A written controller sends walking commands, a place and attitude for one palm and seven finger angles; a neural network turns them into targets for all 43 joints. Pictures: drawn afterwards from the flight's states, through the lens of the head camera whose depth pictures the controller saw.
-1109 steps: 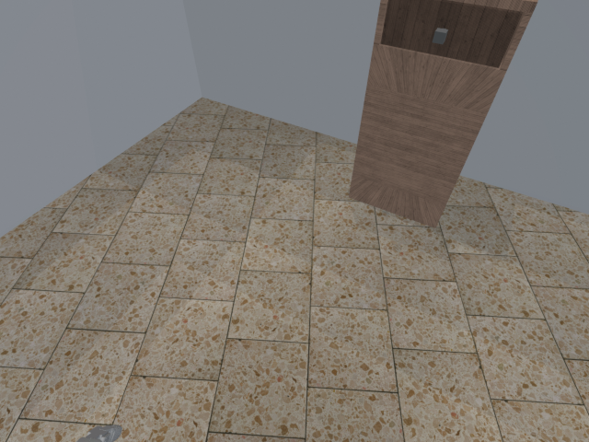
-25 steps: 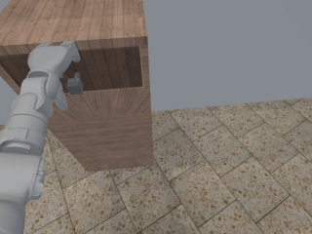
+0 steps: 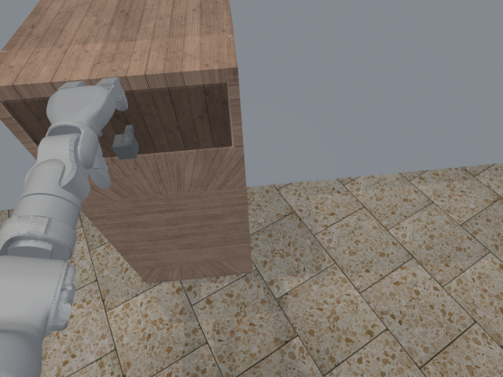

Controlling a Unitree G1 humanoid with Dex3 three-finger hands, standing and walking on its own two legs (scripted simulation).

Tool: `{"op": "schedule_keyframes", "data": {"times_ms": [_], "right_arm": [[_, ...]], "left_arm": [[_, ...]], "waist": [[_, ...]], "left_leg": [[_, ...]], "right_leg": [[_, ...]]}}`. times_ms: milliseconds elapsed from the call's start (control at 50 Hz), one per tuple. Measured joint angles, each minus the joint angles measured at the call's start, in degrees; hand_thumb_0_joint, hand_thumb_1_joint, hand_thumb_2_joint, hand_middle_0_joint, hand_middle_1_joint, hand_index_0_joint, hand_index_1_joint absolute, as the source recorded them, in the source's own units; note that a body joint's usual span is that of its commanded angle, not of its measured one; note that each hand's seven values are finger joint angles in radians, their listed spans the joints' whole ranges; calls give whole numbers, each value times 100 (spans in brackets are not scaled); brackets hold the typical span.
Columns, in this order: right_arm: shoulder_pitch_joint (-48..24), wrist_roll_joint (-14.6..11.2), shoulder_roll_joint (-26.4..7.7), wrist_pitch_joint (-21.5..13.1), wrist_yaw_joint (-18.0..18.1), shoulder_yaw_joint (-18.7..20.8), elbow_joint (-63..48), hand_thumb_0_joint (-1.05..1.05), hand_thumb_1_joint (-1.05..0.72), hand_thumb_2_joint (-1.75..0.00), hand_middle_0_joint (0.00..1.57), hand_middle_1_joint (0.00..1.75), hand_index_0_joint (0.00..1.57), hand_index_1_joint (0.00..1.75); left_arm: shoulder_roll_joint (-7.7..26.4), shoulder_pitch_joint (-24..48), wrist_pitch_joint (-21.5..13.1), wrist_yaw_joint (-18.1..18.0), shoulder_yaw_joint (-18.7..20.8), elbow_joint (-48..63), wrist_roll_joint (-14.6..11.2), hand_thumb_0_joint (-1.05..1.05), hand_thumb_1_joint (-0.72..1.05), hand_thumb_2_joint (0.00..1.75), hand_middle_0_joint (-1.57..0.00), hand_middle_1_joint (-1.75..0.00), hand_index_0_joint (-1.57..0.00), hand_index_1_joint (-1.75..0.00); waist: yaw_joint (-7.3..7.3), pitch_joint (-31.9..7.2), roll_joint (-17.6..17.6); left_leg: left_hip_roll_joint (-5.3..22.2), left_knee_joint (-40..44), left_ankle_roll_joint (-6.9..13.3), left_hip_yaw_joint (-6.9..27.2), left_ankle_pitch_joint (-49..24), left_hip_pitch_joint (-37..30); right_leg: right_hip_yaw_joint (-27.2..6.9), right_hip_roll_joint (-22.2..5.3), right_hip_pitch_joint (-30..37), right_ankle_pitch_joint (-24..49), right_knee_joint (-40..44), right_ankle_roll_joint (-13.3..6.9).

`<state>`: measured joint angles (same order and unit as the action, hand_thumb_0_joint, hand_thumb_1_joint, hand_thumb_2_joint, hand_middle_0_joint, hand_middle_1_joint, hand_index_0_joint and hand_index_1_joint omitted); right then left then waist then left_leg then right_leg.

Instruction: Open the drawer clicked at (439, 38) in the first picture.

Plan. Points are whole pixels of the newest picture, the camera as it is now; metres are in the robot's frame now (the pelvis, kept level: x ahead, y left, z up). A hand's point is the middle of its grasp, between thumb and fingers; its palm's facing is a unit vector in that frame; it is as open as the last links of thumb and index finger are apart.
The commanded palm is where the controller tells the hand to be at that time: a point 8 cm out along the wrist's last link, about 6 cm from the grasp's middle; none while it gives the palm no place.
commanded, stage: re-aim the fingers above the handle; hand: left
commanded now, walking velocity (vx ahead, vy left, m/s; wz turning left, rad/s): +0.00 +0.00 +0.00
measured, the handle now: (127, 140) +0.52 +0.24 +0.07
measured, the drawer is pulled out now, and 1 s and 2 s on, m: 0.00 0.00 0.00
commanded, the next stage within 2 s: lower the fingers behind the handle in 0.68 s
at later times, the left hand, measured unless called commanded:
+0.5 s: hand (105, 127) +0.48 +0.24 +0.14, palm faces +0.02 +0.01 -1.00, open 13.7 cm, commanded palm +0.45 +0.24 +0.19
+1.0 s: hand (107, 138) +0.46 +0.23 +0.13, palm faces -0.02 +0.03 -1.00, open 13.8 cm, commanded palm +0.45 +0.23 +0.18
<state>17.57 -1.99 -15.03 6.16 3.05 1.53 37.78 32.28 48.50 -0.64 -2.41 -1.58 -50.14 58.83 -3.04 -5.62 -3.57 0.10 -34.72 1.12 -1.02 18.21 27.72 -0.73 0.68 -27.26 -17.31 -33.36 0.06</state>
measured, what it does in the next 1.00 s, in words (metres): stands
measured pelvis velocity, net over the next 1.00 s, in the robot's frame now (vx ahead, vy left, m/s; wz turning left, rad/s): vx -0.01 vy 0.00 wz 0.01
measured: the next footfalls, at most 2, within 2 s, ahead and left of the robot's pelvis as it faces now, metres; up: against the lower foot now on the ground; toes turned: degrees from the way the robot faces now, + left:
none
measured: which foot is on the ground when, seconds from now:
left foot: down 0.00-1.00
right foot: down 0.00-1.00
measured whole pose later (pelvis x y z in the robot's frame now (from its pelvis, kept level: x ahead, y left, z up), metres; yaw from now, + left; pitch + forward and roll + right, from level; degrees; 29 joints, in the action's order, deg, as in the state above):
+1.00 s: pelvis -0.01 +0.00 +0.00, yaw +1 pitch +11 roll +0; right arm 16.9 -2.3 -15.8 5.8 2.2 1.8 38.8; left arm 29.4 51.1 4.3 -4.0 -5.9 -53.6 58.8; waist -2.9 -5.8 -3.9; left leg -0.1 -34.7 0.9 -0.6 17.4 28.0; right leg -0.3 0.5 -27.7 -17.0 -33.9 -0.2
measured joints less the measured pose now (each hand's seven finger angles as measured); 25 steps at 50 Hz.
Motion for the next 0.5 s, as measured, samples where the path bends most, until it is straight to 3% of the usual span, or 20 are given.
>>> {"op": "schedule_keyframes", "data": {"times_ms": [120, 240, 340, 420, 500], "right_arm": [[45, -27, -59, -5, 9, 60, 100, 1, -90, -90, 20, 30, 20, 30], [7, -12, -83, -47, 15, 107, 142, 1, -90, -90, 20, 30, 20, 30], [-81, 23, -67, -44, -20, 60, 121, 1, -90, -90, 20, 30, 20, 30], [-92, 19, -28, -13, -46, -8, 88, 1, -90, -90, 20, 30, 20, 30], [-15, -10, 0, 36, -48, -46, 70, 1, -90, -90, 20, 30, 20, 30]], "left_arm": [[21, -23, 28, 108, -224, 108, -128, 0, -49, 30, -32, -120, -32, -120], [-148, 113, -72, 170, -509, 239, -179, 0, -49, 30, -32, -120, -32, -120], [-277, 208, -144, -41, -276, 187, -121, 0, -49, 30, -32, -120, -32, -120], [-192, 278, 109, -213, -81, -116, -3, 0, -49, 30, -32, -120, -32, -120], [-107, 204, 272, -115, -46, -192, 21, 0, -49, 31, -32, -120, -34, -122]], "waist": [[77, 16, 34], [54, 48, 70], [-30, 30, 44], [-72, -6, -16], [-35, -20, -78]], "left_leg": [[-14, -9, -8, 86, -2, -19], [-39, -59, -8, 151, 2, 13], [-33, -72, 0, 81, 8, 47], [-14, -37, -1, -2, 1, 50], [0, 35, 0, -42, -26, 0]], "right_leg": [[86, -12, 68, -11, 28, -10], [151, -37, 74, -25, 7, -12], [81, -32, -4, -24, -42, -3], [-3, -14, -60, -10, -56, 2], [-43, 0, -35, 20, -6, 3]]}}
